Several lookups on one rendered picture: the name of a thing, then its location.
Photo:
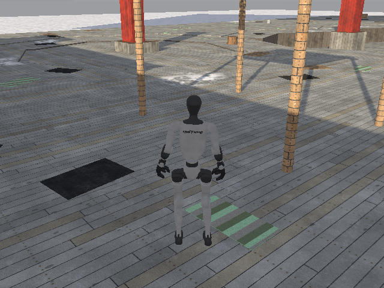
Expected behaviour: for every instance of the robot left forearm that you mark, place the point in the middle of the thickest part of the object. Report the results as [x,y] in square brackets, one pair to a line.
[163,158]

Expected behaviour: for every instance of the left robot upper arm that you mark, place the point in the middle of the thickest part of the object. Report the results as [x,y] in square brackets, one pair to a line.
[173,127]

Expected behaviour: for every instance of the robot right hand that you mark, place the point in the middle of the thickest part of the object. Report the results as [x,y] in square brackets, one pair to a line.
[218,171]

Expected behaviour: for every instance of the robot left hand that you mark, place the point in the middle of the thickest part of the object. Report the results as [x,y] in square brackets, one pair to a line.
[159,169]

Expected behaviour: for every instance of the robot shin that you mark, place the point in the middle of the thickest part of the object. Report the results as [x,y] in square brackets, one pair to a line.
[207,218]
[178,218]

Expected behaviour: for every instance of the right robot upper arm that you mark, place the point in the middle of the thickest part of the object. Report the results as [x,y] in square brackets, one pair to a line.
[212,128]

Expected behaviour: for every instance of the robot right forearm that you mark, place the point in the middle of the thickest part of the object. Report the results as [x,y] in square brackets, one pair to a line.
[219,160]

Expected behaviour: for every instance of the left robot shin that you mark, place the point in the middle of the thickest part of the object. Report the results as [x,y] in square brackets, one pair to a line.
[178,218]

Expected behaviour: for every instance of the right robot shin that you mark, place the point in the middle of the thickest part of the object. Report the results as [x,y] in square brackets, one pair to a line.
[207,218]

